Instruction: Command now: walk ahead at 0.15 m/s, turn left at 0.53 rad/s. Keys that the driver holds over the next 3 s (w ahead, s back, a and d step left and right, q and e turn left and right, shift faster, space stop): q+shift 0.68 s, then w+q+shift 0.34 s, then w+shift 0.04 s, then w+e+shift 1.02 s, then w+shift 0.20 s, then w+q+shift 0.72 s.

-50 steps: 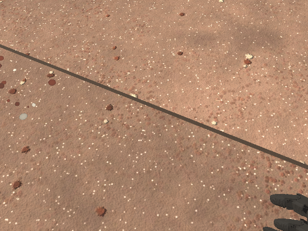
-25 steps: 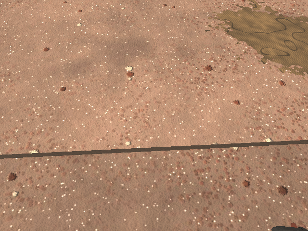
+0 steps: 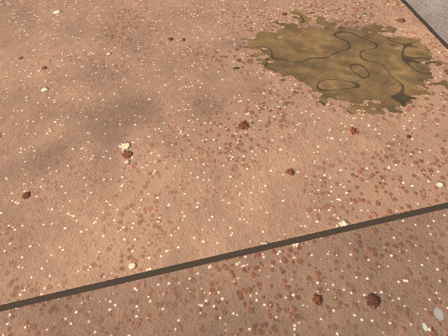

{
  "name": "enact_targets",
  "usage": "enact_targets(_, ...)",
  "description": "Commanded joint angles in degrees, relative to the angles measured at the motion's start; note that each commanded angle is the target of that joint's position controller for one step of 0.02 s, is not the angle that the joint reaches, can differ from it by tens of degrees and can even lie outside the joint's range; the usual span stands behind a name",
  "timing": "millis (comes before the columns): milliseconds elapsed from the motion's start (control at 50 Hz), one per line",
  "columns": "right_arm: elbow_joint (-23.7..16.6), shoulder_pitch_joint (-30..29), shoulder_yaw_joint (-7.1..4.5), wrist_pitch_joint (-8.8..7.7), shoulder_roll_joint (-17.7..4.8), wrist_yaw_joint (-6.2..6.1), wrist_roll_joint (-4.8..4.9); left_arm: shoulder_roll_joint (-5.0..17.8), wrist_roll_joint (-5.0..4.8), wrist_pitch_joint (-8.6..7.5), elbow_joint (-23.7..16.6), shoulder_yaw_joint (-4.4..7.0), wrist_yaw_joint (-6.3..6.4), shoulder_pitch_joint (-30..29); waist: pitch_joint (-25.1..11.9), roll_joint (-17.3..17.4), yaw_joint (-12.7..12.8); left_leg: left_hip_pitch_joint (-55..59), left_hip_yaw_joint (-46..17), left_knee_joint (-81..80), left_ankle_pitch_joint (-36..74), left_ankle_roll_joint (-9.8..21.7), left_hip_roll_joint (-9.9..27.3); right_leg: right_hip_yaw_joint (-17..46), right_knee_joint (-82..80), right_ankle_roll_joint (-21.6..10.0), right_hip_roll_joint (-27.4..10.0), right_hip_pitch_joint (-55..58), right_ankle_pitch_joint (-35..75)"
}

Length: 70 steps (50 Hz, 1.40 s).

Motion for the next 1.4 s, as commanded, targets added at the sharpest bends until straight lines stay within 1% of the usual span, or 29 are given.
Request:
enact_targets(20,-5.7,-2.4,-0.94,0.31,-2.3,-0.18,-0.07,8.7,0.59,-0.80,-3.6,3.09,2.21,-4.2,-1.9,-8.6,-0.2,-5.2,-0.4,-3.8,6.7,-1.2,2.3,3.3,-10.0,-6.9,-14.5,5.6,35.8)
enact_targets(100,-9.2,-6.1,-0.16,1.04,0.1,1.54,-0.44,10.4,-0.34,0.89,-2.2,3.96,2.77,-4.9,-1.5,-8.0,1.0,-2.2,2.2,-15.9,9.5,-0.3,2.8,-1.7,-8.5,-7.3,-14.8,7.1,35.7)
enact_targets(180,-11.8,-8.0,-0.93,2.52,-1.7,3.03,-0.34,12.0,-2.12,2.06,-1.4,4.84,1.56,-6.2,-1.8,-7.5,1.3,0.6,5.9,-21.4,6.2,2.8,1.5,-3.9,-3.3,-6.8,-16.3,9.7,41.8)
enact_targets(260,-11.4,0.6,-3.50,3.03,-5.8,1.83,-0.15,12.3,-4.06,2.34,-0.4,5.30,0.19,-7.8,-7.1,-6.2,-4.3,16.6,9.6,-32.8,7.3,9.3,-5.3,-7.3,16.9,-2.3,-13.4,8.0,54.6)
enact_targets(280,-11.0,6.1,-5.23,2.68,-10.3,0.15,-0.36,11.5,-3.56,1.73,-0.4,5.07,-0.24,-6.1,-9.5,0.4,-7.2,29.5,1.0,-38.8,27.5,13.4,-3.1,-6.6,30.7,1.8,-9.5,-2.9,37.6)
enact_targets(300,-12.1,3.9,-6.78,2.26,-18.3,-0.67,-0.67,5.7,0.40,0.94,-3.9,3.55,-0.36,-3.3,-12.5,15.7,-0.6,44.4,-25.6,-36.2,51.8,26.4,11.3,-4.5,51.1,7.3,3.8,-27.0,-21.1)
enact_targets(320,-14.2,4.0,-5.84,0.75,-16.0,0.27,-2.37,9.2,0.70,-0.04,-3.7,3.58,-0.61,-5.9,-23.4,7.8,-4.4,46.3,-39.8,-43.4,36.4,32.2,17.4,13.1,58.4,7.3,6.4,-29.8,-24.4)
enact_targets(340,-14.7,0.7,-5.13,-0.33,-13.7,0.46,-1.69,10.9,-1.21,-0.60,-4.6,3.97,-0.75,-10.4,-18.0,2.9,-4.1,42.2,-35.1,-46.2,28.2,29.3,16.8,16.5,56.8,5.6,4.2,-32.4,-20.1)
enact_targets(380,-15.2,-5.9,-3.70,-0.49,-8.7,-0.50,1.02,11.0,-0.16,-0.53,-4.0,4.25,0.37,-11.0,-7.6,-3.4,0.3,30.4,-26.3,-47.3,20.6,22.1,10.9,16.5,45.3,4.7,1.2,-31.1,-12.7)
enact_targets(400,-16.0,-8.6,-3.24,-0.15,-7.7,-1.34,0.72,11.2,0.13,-0.15,-3.6,4.48,0.59,-10.5,-6.1,-2.3,2.1,24.8,-23.1,-47.3,21.6,20.4,8.6,16.3,40.4,4.7,0.9,-26.9,-10.3)
enact_targets(440,-16.7,-9.5,-3.77,0.65,-9.0,-2.43,-0.54,8.7,0.06,0.26,-2.5,3.86,0.30,-9.4,-6.7,-0.8,2.6,20.8,-20.0,-46.2,27.0,19.0,5.2,14.4,32.7,6.2,3.5,-21.9,-7.3)
enact_targets(500,-16.5,-7.8,-4.78,1.61,-11.2,-3.22,-0.30,6.6,-0.59,0.58,-1.4,3.04,0.17,-8.8,-9.5,1.1,1.8,19.0,-20.6,-44.2,25.8,17.5,3.4,14.6,23.6,7.8,5.9,-17.1,-3.6)
enact_targets(660,-18.3,-10.9,-4.04,2.92,-9.1,-2.89,0.29,9.6,-1.42,-0.47,0.0,4.81,-0.83,-6.5,-9.0,8.8,2.3,15.8,-29.5,-37.5,11.7,11.3,-0.5,15.3,-1.2,5.0,6.1,-4.4,6.4)
enact_targets(680,-18.5,-9.2,-3.21,2.94,-6.6,-2.85,0.20,12.4,-0.88,-0.48,0.3,5.68,-0.50,-5.1,-10.3,4.8,1.7,12.0,-26.9,-31.5,1.6,8.8,-3.4,20.1,-5.6,2.3,-1.3,2.1,8.2)
enact_targets(700,-18.1,-4.7,-2.10,3.00,-2.9,-2.66,-0.21,16.0,-0.26,0.24,-0.7,6.21,0.12,-5.7,-11.2,-10.0,-0.9,0.6,-15.5,-18.4,-17.8,6.1,-11.5,34.9,-9.4,-4.0,-13.6,9.1,-0.6)
enact_targets(720,-19.7,-3.9,-2.74,1.95,-6.4,-2.14,-0.09,16.6,1.55,-0.05,-0.4,6.33,-0.30,-4.9,-7.9,-20.0,-1.7,-9.4,-11.6,-7.1,-15.2,5.0,-8.1,48.6,-14.4,-10.0,-20.4,6.1,-18.6)
enact_targets(760,-18.0,-5.6,-3.90,1.24,-11.6,-1.84,-0.25,12.5,-0.68,-0.68,-2.2,5.32,0.61,-7.9,-3.6,-14.9,-0.1,-14.1,-7.4,1.2,-5.6,3.2,-2.6,39.0,-15.2,-7.4,-15.9,4.8,-25.5)
enact_targets(800,-17.1,-5.2,-3.19,0.95,-9.1,-1.37,-0.85,12.3,-1.80,-1.10,-1.8,4.97,1.72,-4.9,-3.9,-10.2,1.5,-16.3,-4.4,7.8,-0.8,1.9,-0.6,30.9,-14.4,-4.6,-13.1,7.2,-21.5)
enact_targets(1020,-20.2,-10.3,-0.51,-0.35,-3.8,-0.18,0.67,14.3,0.17,-2.89,1.8,5.10,0.64,5.0,3.2,-9.9,5.2,-24.0,-3.4,3.4,8.6,-0.5,5.8,12.8,-19.1,-6.1,-16.9,10.3,-13.3)
enact_targets(1100,-20.5,-13.0,1.25,-1.29,-0.5,0.76,0.95,14.0,-0.47,-2.86,4.5,4.94,-0.11,8.4,7.2,-7.0,5.5,-18.9,-3.0,-8.4,8.1,2.6,5.7,7.4,-22.2,-6.8,-18.0,9.3,-8.8)
enact_targets(1160,-20.2,-14.5,1.67,-2.35,-0.9,2.02,0.80,15.5,-2.36,-1.99,6.1,4.95,-0.70,7.9,9.6,-6.5,3.9,-8.6,1.6,-20.0,2.4,5.3,3.9,3.9,-23.9,-7.7,-17.9,6.9,-2.1)
enact_targets(1200,-19.3,-11.2,0.76,-3.24,-3.0,2.52,0.33,17.9,-3.36,-1.66,7.8,5.11,-1.15,8.5,7.5,-8.5,0.4,3.7,5.0,-26.5,-2.0,7.3,-0.2,3.5,-16.7,-8.3,-17.3,6.5,16.7)
enact_targets(1240,-12.1,14.3,-3.49,-3.07,-10.3,1.26,0.66,15.0,-2.22,-2.57,8.3,3.21,-1.33,7.1,-8.9,-6.0,-14.8,42.9,3.5,-26.4,5.0,9.2,-2.5,0.6,16.0,-5.0,-11.6,-9.7,35.6)
enact_targets(1260,-10.4,20.3,-4.51,-3.25,-18.6,-0.29,-0.94,4.7,-0.81,-3.47,4.8,0.61,-1.61,7.8,-16.1,14.9,-11.6,56.1,-22.0,-34.7,-13.6,11.0,13.6,4.3,42.6,-1.0,-2.6,-27.7,-10.2)
enact_targets(1280,-12.2,20.1,-3.45,-4.73,-16.1,-0.22,-2.17,6.3,-4.02,-5.33,3.4,0.85,-1.15,6.7,-24.8,14.6,-11.2,54.3,-43.0,-46.2,-29.8,12.9,19.8,18.8,55.5,-1.2,2.1,-32.8,-14.8)
enact_targets(1300,-11.5,17.0,-1.88,-5.74,-10.7,0.57,-1.93,9.4,-6.37,-5.53,2.3,2.10,-0.73,2.9,-15.9,7.3,-10.6,49.5,-39.8,-49.7,-29.3,12.0,20.7,19.1,59.7,-0.9,0.8,-39.8,-8.6)
enact_targets(1320,-10.2,14.8,-1.12,-6.07,-8.3,1.02,-1.23,8.3,-5.83,-5.32,1.6,1.90,-0.55,1.0,-8.9,6.7,-8.6,42.9,-32.4,-49.1,-23.8,12.1,20.5,17.2,59.4,-0.9,-2.2,-42.8,-3.8)
enact_targets(1360,-9.3,7.0,0.27,-6.43,-2.9,1.03,-2.60,7.8,-3.84,-3.71,2.8,2.31,-0.93,2.9,-3.3,7.5,-2.6,30.8,-18.7,-49.7,-10.9,10.2,15.8,16.0,54.7,-0.8,-6.9,-37.4,6.5)
enact_targets(1400,-8.1,3.9,0.83,-7.30,0.9,0.49,-2.74,6.2,-4.98,-1.32,4.5,2.48,-2.34,6.0,-1.9,6.7,0.5,26.7,-8.7,-52.3,1.2,8.6,13.7,15.7,53.3,-0.5,-8.1,-33.0,10.5)
Next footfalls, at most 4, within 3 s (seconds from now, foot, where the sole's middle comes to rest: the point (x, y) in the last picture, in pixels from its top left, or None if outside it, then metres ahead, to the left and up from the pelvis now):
0.28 left None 0.17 0.11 -0.78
0.68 right None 0.31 -0.07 -0.78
1.24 left None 0.17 0.38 -0.78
1.70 right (41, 320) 0.54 0.63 -0.78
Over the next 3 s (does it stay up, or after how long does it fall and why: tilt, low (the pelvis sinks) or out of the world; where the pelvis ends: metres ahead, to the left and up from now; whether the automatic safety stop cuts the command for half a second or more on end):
stays up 1.30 1.01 -0.05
